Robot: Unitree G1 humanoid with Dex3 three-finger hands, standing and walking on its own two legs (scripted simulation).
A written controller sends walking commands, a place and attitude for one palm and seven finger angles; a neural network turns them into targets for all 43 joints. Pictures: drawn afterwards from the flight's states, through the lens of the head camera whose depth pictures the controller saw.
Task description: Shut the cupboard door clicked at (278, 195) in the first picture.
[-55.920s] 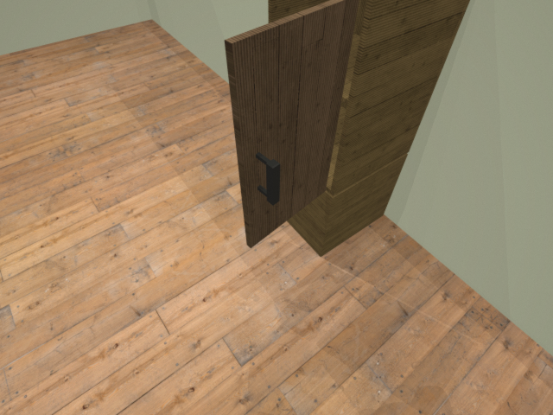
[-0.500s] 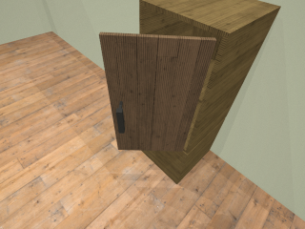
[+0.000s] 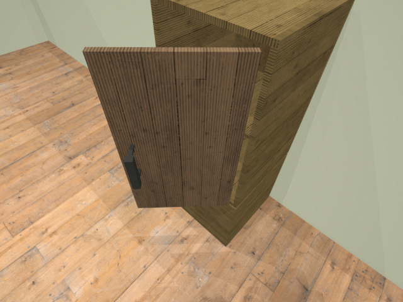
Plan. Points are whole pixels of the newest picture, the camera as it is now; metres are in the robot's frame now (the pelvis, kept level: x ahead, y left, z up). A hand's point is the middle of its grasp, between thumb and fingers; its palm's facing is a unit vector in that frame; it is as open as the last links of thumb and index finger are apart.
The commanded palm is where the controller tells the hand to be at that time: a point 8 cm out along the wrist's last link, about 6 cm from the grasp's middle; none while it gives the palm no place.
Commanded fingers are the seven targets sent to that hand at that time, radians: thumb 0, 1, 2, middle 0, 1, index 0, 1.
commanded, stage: come to a stop and stand still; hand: left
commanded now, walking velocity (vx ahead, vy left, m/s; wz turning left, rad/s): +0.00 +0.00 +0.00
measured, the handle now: (134, 167) +0.46 +0.20 -0.05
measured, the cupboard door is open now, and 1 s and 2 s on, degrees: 45 45 45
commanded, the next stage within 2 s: none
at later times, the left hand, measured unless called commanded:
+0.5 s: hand out of the picture +0.06 +0.19 -0.16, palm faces +0.07 -0.96 -0.25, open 7.3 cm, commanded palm none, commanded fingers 0.00 0.90 0.90 -0.20 -0.30 -0.20 -0.30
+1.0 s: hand out of the picture +0.04 +0.18 -0.16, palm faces +0.05 -0.97 -0.24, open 7.4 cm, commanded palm none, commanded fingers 0.00 0.90 0.90 -0.20 -0.30 -0.20 -0.30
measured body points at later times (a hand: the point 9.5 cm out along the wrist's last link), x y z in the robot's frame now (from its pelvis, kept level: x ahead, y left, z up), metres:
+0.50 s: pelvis +0.02 -0.01 +0.01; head +0.06 -0.01 +0.45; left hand +0.05 +0.24 -0.14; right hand +0.12 -0.23 -0.15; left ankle +0.08 +0.10 -0.73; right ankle +0.02 -0.15 -0.70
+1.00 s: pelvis -0.02 -0.02 +0.00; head -0.03 +0.00 +0.45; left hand +0.03 +0.24 -0.14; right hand +0.02 -0.28 -0.13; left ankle +0.06 +0.09 -0.73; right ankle +0.03 -0.15 -0.73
